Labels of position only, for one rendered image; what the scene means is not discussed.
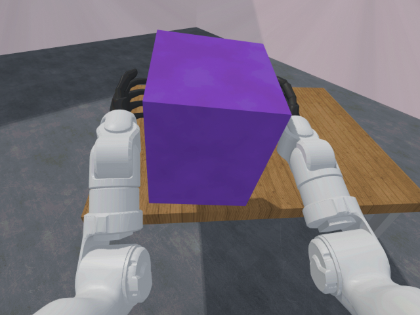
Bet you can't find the left robot forearm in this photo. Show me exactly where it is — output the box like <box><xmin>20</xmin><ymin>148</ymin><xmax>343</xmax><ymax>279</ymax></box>
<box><xmin>75</xmin><ymin>110</ymin><xmax>143</xmax><ymax>294</ymax></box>

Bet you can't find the robot right hand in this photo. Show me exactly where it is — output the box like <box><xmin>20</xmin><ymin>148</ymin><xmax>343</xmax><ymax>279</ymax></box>
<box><xmin>277</xmin><ymin>76</ymin><xmax>300</xmax><ymax>116</ymax></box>

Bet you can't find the robot left upper arm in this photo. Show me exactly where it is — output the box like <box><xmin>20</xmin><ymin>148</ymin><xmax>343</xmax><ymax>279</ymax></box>
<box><xmin>33</xmin><ymin>244</ymin><xmax>152</xmax><ymax>315</ymax></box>

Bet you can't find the carton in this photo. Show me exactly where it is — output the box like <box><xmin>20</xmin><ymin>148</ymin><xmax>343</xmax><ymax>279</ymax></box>
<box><xmin>142</xmin><ymin>30</ymin><xmax>292</xmax><ymax>206</ymax></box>

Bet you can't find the robot right upper arm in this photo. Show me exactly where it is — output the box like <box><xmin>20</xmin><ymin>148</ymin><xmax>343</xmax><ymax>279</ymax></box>
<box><xmin>308</xmin><ymin>229</ymin><xmax>420</xmax><ymax>315</ymax></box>

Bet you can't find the table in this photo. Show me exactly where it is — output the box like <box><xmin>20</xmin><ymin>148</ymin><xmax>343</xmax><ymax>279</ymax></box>
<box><xmin>81</xmin><ymin>85</ymin><xmax>420</xmax><ymax>238</ymax></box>

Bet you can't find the right robot forearm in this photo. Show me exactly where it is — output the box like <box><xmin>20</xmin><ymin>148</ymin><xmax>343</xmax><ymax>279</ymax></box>
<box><xmin>276</xmin><ymin>115</ymin><xmax>390</xmax><ymax>272</ymax></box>

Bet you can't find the robot left hand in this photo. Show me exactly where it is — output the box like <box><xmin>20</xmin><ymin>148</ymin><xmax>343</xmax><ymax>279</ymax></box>
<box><xmin>110</xmin><ymin>68</ymin><xmax>147</xmax><ymax>119</ymax></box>

